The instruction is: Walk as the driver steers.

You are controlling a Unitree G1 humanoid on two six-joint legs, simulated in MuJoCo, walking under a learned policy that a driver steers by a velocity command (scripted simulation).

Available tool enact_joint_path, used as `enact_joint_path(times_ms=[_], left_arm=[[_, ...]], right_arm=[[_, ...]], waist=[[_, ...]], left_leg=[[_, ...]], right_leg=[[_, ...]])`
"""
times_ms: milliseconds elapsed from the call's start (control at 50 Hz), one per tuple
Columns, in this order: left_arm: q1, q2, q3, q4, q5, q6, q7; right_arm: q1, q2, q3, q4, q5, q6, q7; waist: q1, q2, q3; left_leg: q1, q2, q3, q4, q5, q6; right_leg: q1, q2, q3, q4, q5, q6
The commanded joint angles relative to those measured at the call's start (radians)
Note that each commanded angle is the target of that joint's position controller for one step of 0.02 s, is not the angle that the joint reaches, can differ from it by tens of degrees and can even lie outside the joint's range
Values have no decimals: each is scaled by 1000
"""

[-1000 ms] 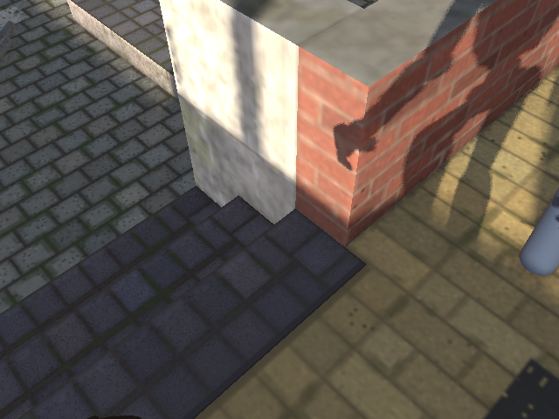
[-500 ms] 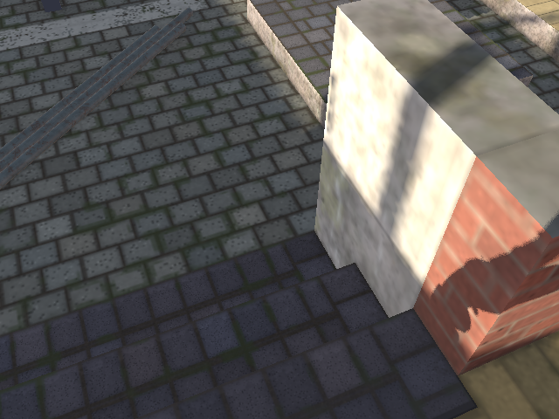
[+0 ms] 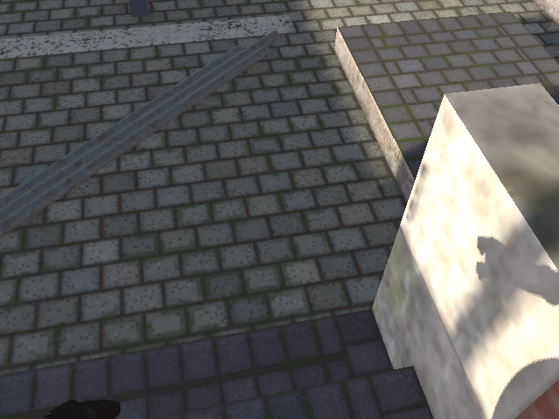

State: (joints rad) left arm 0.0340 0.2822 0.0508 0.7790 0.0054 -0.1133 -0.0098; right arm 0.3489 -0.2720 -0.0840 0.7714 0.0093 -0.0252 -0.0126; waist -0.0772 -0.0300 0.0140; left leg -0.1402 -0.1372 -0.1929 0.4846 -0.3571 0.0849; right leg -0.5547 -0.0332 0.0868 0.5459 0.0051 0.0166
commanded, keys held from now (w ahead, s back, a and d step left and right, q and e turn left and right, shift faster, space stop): w+q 0.62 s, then w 0.38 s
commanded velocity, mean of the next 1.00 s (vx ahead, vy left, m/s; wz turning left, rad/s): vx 0.50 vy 0.00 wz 0.48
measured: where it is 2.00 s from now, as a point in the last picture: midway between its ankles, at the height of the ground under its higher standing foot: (122, 322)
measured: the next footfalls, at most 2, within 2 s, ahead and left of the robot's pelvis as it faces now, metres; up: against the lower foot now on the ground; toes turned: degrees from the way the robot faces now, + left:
right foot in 0.04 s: +0.19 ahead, -0.14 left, +0.00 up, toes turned +5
left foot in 0.70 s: +0.41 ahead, +0.32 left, -0.17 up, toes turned +25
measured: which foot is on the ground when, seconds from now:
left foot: down 0.00-0.06, up 0.08-0.68, down 0.70-1.00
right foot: up 0.00-0.02, down 0.04-0.70, up 0.72-1.00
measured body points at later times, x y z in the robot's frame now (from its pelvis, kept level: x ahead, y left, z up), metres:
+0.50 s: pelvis +0.22 +0.03 -0.02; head +0.23 +0.03 +0.43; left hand +0.13 +0.30 -0.14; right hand +0.45 -0.19 -0.11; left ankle +0.27 +0.22 -0.68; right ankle +0.15 -0.15 -0.73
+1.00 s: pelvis +0.44 +0.26 -0.20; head +0.42 +0.28 +0.25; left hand +0.42 +0.54 -0.33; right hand +0.52 +0.03 -0.34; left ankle +0.38 +0.30 -0.91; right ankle +0.63 +0.15 -0.83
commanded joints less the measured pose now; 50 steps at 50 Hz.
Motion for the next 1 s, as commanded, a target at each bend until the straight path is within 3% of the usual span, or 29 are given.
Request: enact_joint_path(times_ms=[20, 40, 60, 80, 100, 140, 160, 220, 320, 340, 400, 440, 520, 560, 600, 640, 680, 700, 720, 740, 760, 780, 800, 820, 840, 880, 920, 940, 1000], left_arm=[[41, 141, 43, -60, -4, -35, -8], [122, 160, 52, -46, 7, -39, -3], [246, 217, 70, -26, 24, -40, 3], [350, 267, 85, 8, 28, -19, 0], [350, 199, 71, 6, -5, -4, -6], [268, 124, 49, -18, -6, 13, -2], [222, 112, 42, -18, -2, 16, -1], [197, 87, 35, 5, 4, 9, -10], [264, 161, 65, 51, -15, 10, -6], [260, 182, 67, 42, 11, 2, -2], [272, 165, 64, 44, 3, 9, -3], [293, 148, 56, 45, 0, 23, 5], [533, 110, 57, 81, 2, 39, 53], [463, 104, 47, 47, 12, 40, 71], [360, 135, 53, 8, 14, 48, 62], [341, 149, 58, 29, -6, 57, 44], [302, 177, 63, 53, -29, 67, 25], [262, 179, 64, 66, -46, 61, 34], [312, 102, 57, 110, -41, 58, 55], [562, -4, 37, 98, -27, 24, 40], [611, 48, 44, 104, -33, 13, 39], [572, 72, 51, 95, -33, 15, 54], [482, 34, 37, 36, -82, 25, 79], [372, 70, 36, 25, -81, 49, 99], [366, 48, 34, 25, -71, 61, 95], [363, 57, 42, 39, -30, 81, 77], [289, 42, 40, -4, -11, 84, 72], [314, 62, 47, 7, -23, 84, 63], [223, 61, 51, -26, -14, 76, 19]], right_arm=[[12, -134, -30, -67, 11, 4, -8], [-15, -123, -23, -82, 17, 7, -12], [-26, -91, -7, -102, 5, 8, -16], [140, -28, 8, -109, 25, 6, -16], [150, -98, 0, -106, 24, -2, -13], [8, -170, -26, -115, 20, 11, -17], [-13, -162, -29, -125, 13, 18, -19], [17, -109, -31, -123, 20, 43, -21], [-52, -57, -10, -180, 5, 42, 14], [-10, -79, -23, -149, 2, 37, 18], [-72, -82, -29, -162, 13, 50, 17], [-121, -80, -28, -182, 2, 62, 19], [-389, -56, -23, -249, 31, 36, 45], [-374, -73, -28, -228, 41, 19, 78], [-336, -20, -18, -184, 34, 36, 112], [-187, -28, -33, -108, 59, 52, 93], [137, -137, -88, 39, 35, 51, 46], [274, -217, -112, 106, -2, 48, 31], [305, -283, -106, 143, -34, 37, 27], [254, -282, -47, 113, -53, -3, 47], [235, -225, -42, 128, -11, 5, 68], [225, -194, -31, 145, 17, 12, 79], [149, -227, -49, 170, 41, 13, 82], [8, -150, -22, 125, 29, -9, 88], [-66, -104, -5, 122, -10, -38, 88], [-90, -49, 13, 136, -26, -65, 54], [-10, -88, 4, 180, -43, -59, 11], [24, -100, 1, 183, -64, -56, 0], [55, -22, 22, 189, -2, -67, -24]], waist=[[76, 183, -69], [126, 173, -87], [178, 77, -166], [130, -251, -280], [133, -305, -240], [144, -64, -54], [120, -45, 0], [80, -78, 13], [100, -34, -32], [94, -10, -79], [106, -43, -20], [124, -84, 8], [274, -106, 126], [234, -81, 146], [217, -11, 125], [153, -51, 104], [-37, -51, -34], [-142, 12, -78], [-147, 229, -44], [16, 420, -253], [26, 376, -351], [39, 290, -329], [86, 203, -300], [91, 91, -131], [129, 85, -69], [151, 75, 21], [131, 156, 4], [143, 126, -27], [130, 64, 12]], left_leg=[[-23, 229, -251, -22, 421, 131], [-44, 194, -232, 67, 431, 101], [-140, 128, -146, 308, 322, 49], [-446, -5, -15, 643, -131, -20], [-630, 50, 1, 778, -275, -29], [-637, 129, 36, 860, -113, -44], [-610, 158, 32, 822, -67, -45], [-513, 219, 44, 675, -32, -39], [-581, 255, 91, 533, 183, -40], [-547, 249, 105, 633, 328, -45], [-611, 245, 120, 645, 327, -38], [-610, 228, 168, 628, 315, -34], [-1071, 243, -1, 481, 385, -32], [-953, 276, -6, 325, 596, -33], [-380, 185, 194, 195, 874, -48], [-173, 165, 201, 195, 832, -63], [160, 122, 257, 52, 863, -39], [368, 149, 251, -35, 916, -15], [444, 243, 84, 6, 999, 59], [627, 330, -15, 333, 1351, 106], [547, 368, -84, 287, 1146, 168], [425, 415, -146, 199, 918, 187], [254, 519, -432, -57, 217, 238], [30, 515, -537, -158, 19, 212], [-152, 545, -552, -87, -16, 177], [-334, 434, -322, -3, 227, 100], [-302, 404, -284, -28, 364, 153], [-284, 404, -267, 4, 444, 165], [-283, 295, -102, 70, 208, 100]], right_leg=[[203, 49, -42, -8, -75, -37], [309, 22, -26, -62, -65, -63], [506, -117, 98, -91, -49, -119], [789, -329, 457, -120, -176, -295], [788, -388, 645, -223, -424, -323], [570, -321, 431, -256, -434, -251], [462, -296, 350, -279, -363, -247], [362, -239, 160, -321, -209, -217], [421, -277, 18, -293, -44, -256], [431, -289, -5, -224, 39, -257], [424, -283, -84, -152, 112, -210], [425, -277, -136, -82, 173, -179], [761, -405, -18, 40, -175, -115], [632, -423, -85, 82, -224, -64], [192, -314, -293, 60, -423, -4], [152, -303, -329, 161, -403, 16], [216, -255, -335, 566, -82, 48], [139, -206, -294, 895, -196, 81], [-60, -63, -229, 1431, -945, 130], [-267, 6, 110, 1597, -1005, 97], [-263, -4, 128, 1544, -947, 93], [-283, -18, 87, 1526, -884, 82], [-350, -46, 20, 1442, -650, 35], [-358, -79, 10, 1355, -535, 1], [-343, -100, 97, 1170, -351, -49], [-271, -118, 109, 918, -227, -39], [-272, -117, 88, 788, -212, 10], [-256, -99, 83, 788, -134, 16], [-276, -74, 96, 412, 287, -25]])
Keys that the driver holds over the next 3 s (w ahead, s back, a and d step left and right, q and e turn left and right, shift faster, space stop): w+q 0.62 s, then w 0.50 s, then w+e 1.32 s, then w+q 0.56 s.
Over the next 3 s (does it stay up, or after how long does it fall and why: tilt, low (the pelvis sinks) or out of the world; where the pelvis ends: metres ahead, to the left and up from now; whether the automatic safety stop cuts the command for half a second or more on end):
stays up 1.57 0.52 -0.50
